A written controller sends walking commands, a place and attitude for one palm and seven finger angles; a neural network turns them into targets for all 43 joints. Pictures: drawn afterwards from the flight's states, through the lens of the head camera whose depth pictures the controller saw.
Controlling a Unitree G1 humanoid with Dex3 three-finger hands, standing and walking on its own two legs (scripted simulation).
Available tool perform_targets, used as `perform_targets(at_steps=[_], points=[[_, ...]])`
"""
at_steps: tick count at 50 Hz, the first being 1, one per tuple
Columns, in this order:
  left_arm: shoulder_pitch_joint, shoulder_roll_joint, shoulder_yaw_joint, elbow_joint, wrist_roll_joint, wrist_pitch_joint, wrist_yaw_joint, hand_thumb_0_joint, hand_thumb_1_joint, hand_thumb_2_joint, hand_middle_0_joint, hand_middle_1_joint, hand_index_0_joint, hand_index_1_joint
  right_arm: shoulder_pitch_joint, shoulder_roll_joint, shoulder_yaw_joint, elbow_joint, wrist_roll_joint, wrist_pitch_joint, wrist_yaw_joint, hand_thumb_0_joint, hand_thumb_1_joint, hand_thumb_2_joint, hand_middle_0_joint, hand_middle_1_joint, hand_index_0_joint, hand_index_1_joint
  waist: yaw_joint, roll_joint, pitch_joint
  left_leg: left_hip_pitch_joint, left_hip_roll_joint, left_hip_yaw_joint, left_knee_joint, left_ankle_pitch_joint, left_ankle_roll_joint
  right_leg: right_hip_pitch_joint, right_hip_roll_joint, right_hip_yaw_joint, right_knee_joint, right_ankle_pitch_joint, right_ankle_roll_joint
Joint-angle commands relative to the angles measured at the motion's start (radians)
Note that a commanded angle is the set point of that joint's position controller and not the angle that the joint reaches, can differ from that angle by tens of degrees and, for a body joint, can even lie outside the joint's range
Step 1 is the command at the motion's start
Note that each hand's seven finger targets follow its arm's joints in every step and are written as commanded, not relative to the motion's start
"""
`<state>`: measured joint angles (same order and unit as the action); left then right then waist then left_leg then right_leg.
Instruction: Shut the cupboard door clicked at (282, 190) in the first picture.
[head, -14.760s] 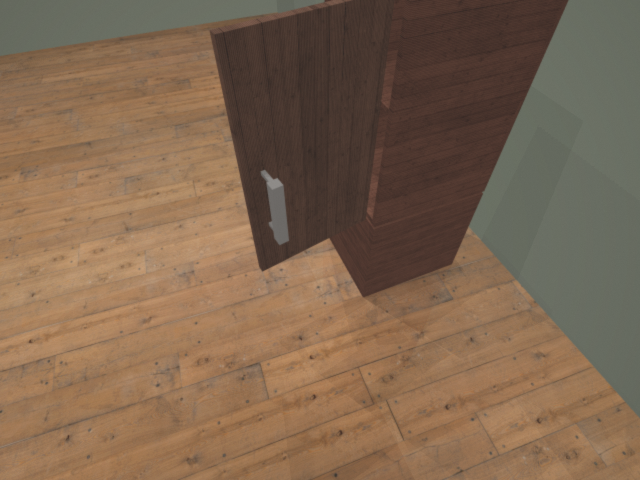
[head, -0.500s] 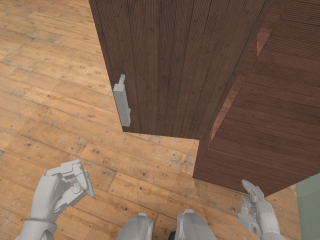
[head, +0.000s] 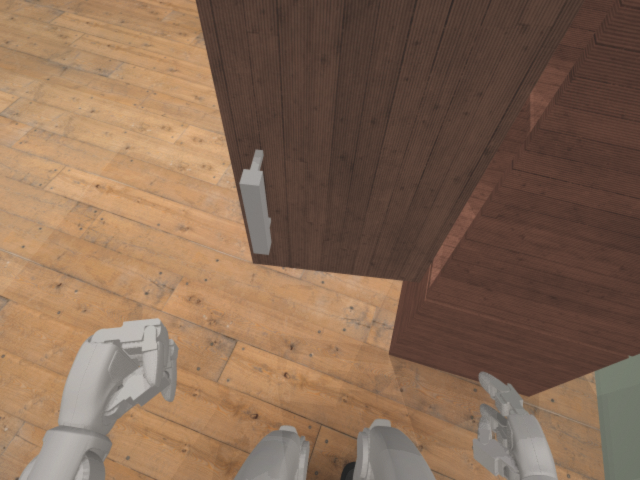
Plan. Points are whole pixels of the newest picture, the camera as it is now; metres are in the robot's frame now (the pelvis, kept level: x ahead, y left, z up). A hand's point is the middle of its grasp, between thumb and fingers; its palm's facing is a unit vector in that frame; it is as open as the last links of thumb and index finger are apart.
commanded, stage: raise the hand and make a fist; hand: left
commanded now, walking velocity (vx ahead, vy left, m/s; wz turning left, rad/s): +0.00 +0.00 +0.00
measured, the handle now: (260, 205) +0.48 +0.13 +0.00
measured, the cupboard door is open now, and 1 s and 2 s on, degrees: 100 100 100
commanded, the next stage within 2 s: bring the fist close to the handle in 0.20 s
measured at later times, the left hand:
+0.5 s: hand (184, 361) +0.24 +0.17 +0.03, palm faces -0.07 -1.00 -0.01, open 3.1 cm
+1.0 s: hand (240, 303) +0.32 +0.13 +0.02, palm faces -0.08 -1.00 +0.00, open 3.1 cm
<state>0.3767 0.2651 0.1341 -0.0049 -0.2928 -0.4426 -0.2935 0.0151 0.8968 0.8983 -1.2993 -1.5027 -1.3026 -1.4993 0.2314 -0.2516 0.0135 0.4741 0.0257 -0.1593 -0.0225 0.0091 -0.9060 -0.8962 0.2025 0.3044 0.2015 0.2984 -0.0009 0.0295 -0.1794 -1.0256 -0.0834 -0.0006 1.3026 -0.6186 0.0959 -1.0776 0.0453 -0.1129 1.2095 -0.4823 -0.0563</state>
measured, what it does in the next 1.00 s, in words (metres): stands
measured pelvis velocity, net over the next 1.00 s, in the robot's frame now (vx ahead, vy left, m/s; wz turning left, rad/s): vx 0.00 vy -0.01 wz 0.00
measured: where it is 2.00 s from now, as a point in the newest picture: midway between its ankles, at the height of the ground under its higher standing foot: outside the picture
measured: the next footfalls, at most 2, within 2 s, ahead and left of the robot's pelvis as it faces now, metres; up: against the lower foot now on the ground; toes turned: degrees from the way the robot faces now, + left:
none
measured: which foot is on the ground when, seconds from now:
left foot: down 0.00-1.00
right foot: down 0.00-1.00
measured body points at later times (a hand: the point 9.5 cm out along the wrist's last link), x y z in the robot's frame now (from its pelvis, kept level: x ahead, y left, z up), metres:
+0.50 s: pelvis +0.00 +0.00 -0.01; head +0.09 +0.02 +0.43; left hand +0.24 +0.23 +0.03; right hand +0.20 -0.23 -0.08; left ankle +0.00 +0.05 -0.62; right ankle +0.05 -0.09 -0.62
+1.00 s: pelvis +0.00 -0.01 -0.01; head +0.10 +0.01 +0.43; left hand +0.32 +0.18 +0.02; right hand +0.17 -0.25 -0.11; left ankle +0.00 +0.05 -0.62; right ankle +0.05 -0.09 -0.62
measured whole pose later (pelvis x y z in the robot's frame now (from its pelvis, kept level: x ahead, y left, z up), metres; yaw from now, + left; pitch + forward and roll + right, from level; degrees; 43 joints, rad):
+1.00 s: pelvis +0.00 -0.01 -0.01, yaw +0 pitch +23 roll -3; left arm -0.04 0.19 0.02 0.30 -0.17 -0.45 -0.11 0.02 0.90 0.90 -1.30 -1.50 -1.30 -1.50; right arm 0.21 -0.24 0.02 0.53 0.01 -0.07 0.01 0.01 -0.91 -0.90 0.20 0.30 0.20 0.30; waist -0.03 0.02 -0.19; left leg -1.10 -0.08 0.01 1.33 -0.63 0.09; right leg -1.16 0.04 -0.11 1.25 -0.49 -0.06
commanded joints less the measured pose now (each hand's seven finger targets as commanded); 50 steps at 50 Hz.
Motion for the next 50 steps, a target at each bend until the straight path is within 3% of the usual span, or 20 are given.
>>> perform_targets(at_steps=[1,3,4,7,15,17,19,23,27,29,32,34,37,41,42,44,47,50], points=[[0.001,0.095,0.072,-0.192,-0.019,-0.066,0.011,0.000,0.900,0.900,-1.300,-1.500,-1.300,-1.500,-0.034,-0.139,-0.062,-0.158,0.005,-0.058,-0.007,0.000,-0.900,-0.900,0.200,0.300,0.200,0.300,0.003,0.007,-0.248,0.104,0.062,-0.126,-0.250,0.337,-0.125,0.256,-0.015,0.066,-0.118,0.122,0.011],[-0.013,0.104,0.072,-0.194,-0.014,-0.068,0.010,0.000,0.900,0.900,-1.300,-1.500,-1.300,-1.500,-0.036,-0.141,-0.061,-0.158,0.002,-0.056,-0.009,0.000,-0.900,-0.900,0.200,0.300,0.200,0.300,0.006,0.033,-0.249,0.103,0.062,-0.122,-0.246,0.348,-0.125,0.251,-0.015,0.068,-0.111,0.128,0.006],[-0.009,0.097,0.066,-0.185,-0.014,-0.068,0.011,0.000,0.900,0.900,-1.300,-1.500,-1.300,-1.500,-0.034,-0.140,-0.062,-0.157,0.004,-0.056,-0.009,0.000,-0.900,-0.900,0.200,0.300,0.200,0.300,0.000,0.015,-0.241,0.099,0.063,-0.123,-0.248,0.322,-0.122,0.248,-0.015,0.069,-0.120,0.111,0.009],[-0.012,0.116,0.077,-0.192,-0.013,-0.070,0.014,0.000,0.900,0.900,-1.300,-1.500,-1.300,-1.500,-0.034,-0.143,-0.061,-0.158,0.003,-0.055,-0.011,0.000,-0.900,-0.900,0.200,0.300,0.200,0.300,0.007,0.039,-0.248,0.105,0.061,-0.125,-0.247,0.339,-0.124,0.251,-0.011,0.071,-0.115,0.124,0.003],[0.000,0.097,0.062,-0.200,-0.008,-0.072,0.018,0.000,0.900,0.900,-1.300,-1.500,-1.300,-1.500,-0.037,-0.137,-0.060,-0.157,0.007,-0.053,-0.008,0.000,-0.900,-0.900,0.200,0.300,0.200,0.300,0.000,0.042,-0.251,0.113,0.064,-0.124,-0.247,0.332,-0.122,0.243,-0.016,0.069,-0.121,0.118,0.011],[-0.084,0.082,0.029,-0.181,-0.003,-0.070,0.019,0.000,0.900,0.900,-1.300,-1.500,-1.300,-1.500,-0.033,-0.145,-0.054,-0.148,0.001,-0.051,-0.012,0.000,-0.900,-0.900,0.200,0.300,0.200,0.300,-0.023,0.038,-0.215,0.096,0.065,-0.133,-0.236,0.315,-0.120,0.211,-0.013,0.066,-0.111,0.112,0.007],[-0.142,0.065,0.006,-0.163,0.006,-0.075,0.027,0.000,0.900,0.900,-1.300,-1.500,-1.300,-1.500,-0.037,-0.143,-0.054,-0.139,0.000,-0.054,-0.012,0.000,-0.900,-0.900,0.200,0.300,0.200,0.300,-0.033,0.018,-0.222,0.084,0.063,-0.132,-0.227,0.261,-0.113,0.191,-0.018,0.072,-0.115,0.078,0.013],[-0.251,0.087,0.009,-0.126,0.028,-0.065,0.043,0.000,0.900,0.900,-1.300,-1.500,-1.300,-1.500,-0.037,-0.147,-0.052,-0.128,0.000,-0.049,-0.012,0.000,-0.900,-0.900,0.200,0.300,0.200,0.300,-0.028,0.040,-0.251,0.076,0.060,-0.131,-0.219,0.244,-0.111,0.189,-0.022,0.082,-0.108,0.073,0.010],[-0.244,0.104,0.034,-0.110,0.030,-0.044,0.059,0.000,0.900,0.900,-1.300,-1.500,-1.300,-1.500,-0.030,-0.144,-0.053,-0.129,0.001,-0.034,-0.006,0.000,-0.900,-0.900,0.200,0.300,0.200,0.300,0.001,0.039,-0.325,0.101,0.058,-0.122,-0.220,0.339,-0.115,0.256,-0.020,0.085,-0.101,0.147,0.006],[-0.242,0.063,-0.004,-0.112,0.038,-0.033,0.068,0.000,0.900,0.900,-1.300,-1.500,-1.300,-1.500,-0.031,-0.134,-0.051,-0.131,0.002,-0.025,0.003,0.000,-0.900,-0.900,0.200,0.300,0.200,0.300,0.001,0.053,-0.342,0.120,0.058,-0.115,-0.220,0.394,-0.117,0.269,-0.024,0.084,-0.098,0.188,0.010],[-0.276,0.069,0.002,-0.046,0.048,-0.021,0.093,0.000,0.900,0.900,-1.300,-1.500,-1.300,-1.500,-0.028,-0.139,-0.050,-0.122,0.000,-0.007,0.006,0.000,-0.900,-0.900,0.200,0.300,0.200,0.300,-0.014,-0.001,-0.292,0.080,0.061,-0.116,-0.217,0.361,-0.112,0.258,-0.020,0.081,-0.103,0.175,0.009],[-0.327,0.033,-0.035,-0.036,0.063,-0.029,0.105,0.000,0.900,0.900,-1.300,-1.500,-1.300,-1.500,-0.036,-0.133,-0.050,-0.120,-0.001,0.000,0.012,0.000,-0.900,-0.900,0.200,0.300,0.200,0.300,-0.024,0.014,-0.294,0.076,0.060,-0.106,-0.209,0.339,-0.107,0.244,-0.025,0.089,-0.106,0.164,0.013],[-0.396,0.035,-0.040,-0.008,0.074,-0.047,0.128,0.000,0.900,0.900,-1.300,-1.500,-1.300,-1.500,-0.033,-0.138,-0.050,-0.112,-0.007,0.008,0.014,0.000,-0.900,-0.900,0.200,0.300,0.200,0.300,-0.029,-0.002,-0.287,0.061,0.058,-0.111,-0.207,0.309,-0.102,0.237,-0.025,0.093,-0.105,0.144,0.009],[-0.484,0.022,-0.057,0.026,0.092,-0.073,0.152,0.000,0.900,0.900,-1.300,-1.500,-1.300,-1.500,-0.033,-0.136,-0.052,-0.095,-0.008,0.016,0.019,0.000,-0.900,-0.900,0.200,0.300,0.200,0.300,-0.036,0.000,-0.324,0.069,0.059,-0.109,-0.197,0.294,-0.098,0.224,-0.030,0.101,-0.102,0.135,0.013],[-0.507,0.044,-0.040,0.036,0.095,-0.074,0.156,0.000,0.900,0.900,-1.300,-1.500,-1.300,-1.500,-0.023,-0.141,-0.053,-0.091,-0.012,0.021,0.017,0.000,-0.900,-0.900,0.200,0.300,0.200,0.300,-0.033,0.002,-0.326,0.068,0.058,-0.111,-0.196,0.313,-0.101,0.233,-0.027,0.099,-0.094,0.153,0.008],[-0.526,0.004,-0.079,0.043,0.107,-0.080,0.164,0.000,0.900,0.900,-1.300,-1.500,-1.300,-1.500,-0.029,-0.136,-0.055,-0.087,-0.011,0.028,0.024,0.000,-0.900,-0.900,0.200,0.300,0.200,0.300,-0.032,0.041,-0.361,0.119,0.063,-0.117,-0.196,0.355,-0.111,0.207,-0.031,0.094,-0.083,0.175,0.010],[-0.574,0.013,-0.069,0.101,0.113,-0.072,0.183,0.000,0.900,0.900,-1.300,-1.500,-1.300,-1.500,-0.012,-0.142,-0.056,-0.072,-0.013,0.042,0.027,0.000,-0.900,-0.900,0.200,0.300,0.200,0.300,-0.043,-0.009,-0.359,0.097,0.062,-0.118,-0.190,0.358,-0.108,0.219,-0.028,0.095,-0.082,0.191,0.011],[-0.640,-0.023,-0.102,0.134,0.131,-0.069,0.202,0.000,0.900,0.900,-1.300,-1.500,-1.300,-1.500,-0.017,-0.135,-0.055,-0.068,-0.013,0.058,0.033,0.000,-0.900,-0.900,0.200,0.300,0.200,0.300,-0.047,0.017,-0.355,0.095,0.061,-0.110,-0.192,0.353,-0.107,0.215,-0.034,0.099,-0.084,0.193,0.014]])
